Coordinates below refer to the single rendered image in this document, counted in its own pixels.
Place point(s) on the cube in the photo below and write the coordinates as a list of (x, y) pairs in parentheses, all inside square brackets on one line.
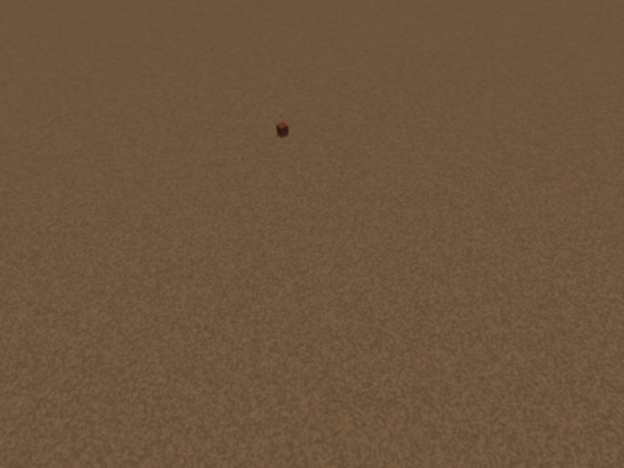
[(282, 128)]

